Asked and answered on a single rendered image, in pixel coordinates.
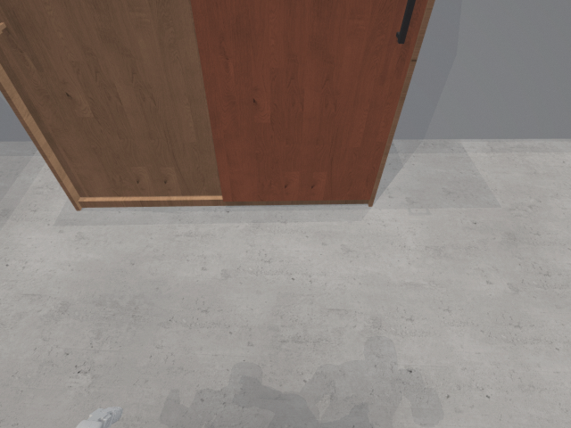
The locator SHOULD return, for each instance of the left robot hand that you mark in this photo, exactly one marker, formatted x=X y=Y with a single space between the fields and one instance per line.
x=102 y=418

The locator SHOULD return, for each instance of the wardrobe door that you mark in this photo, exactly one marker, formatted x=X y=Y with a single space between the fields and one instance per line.
x=116 y=88
x=302 y=94

